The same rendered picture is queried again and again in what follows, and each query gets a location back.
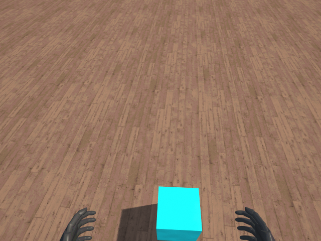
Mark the left robot hand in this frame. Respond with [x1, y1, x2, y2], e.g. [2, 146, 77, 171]
[60, 207, 96, 241]

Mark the right robot hand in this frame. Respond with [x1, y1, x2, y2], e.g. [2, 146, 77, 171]
[235, 207, 275, 241]

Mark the carton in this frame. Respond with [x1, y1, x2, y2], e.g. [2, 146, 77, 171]
[156, 187, 202, 241]

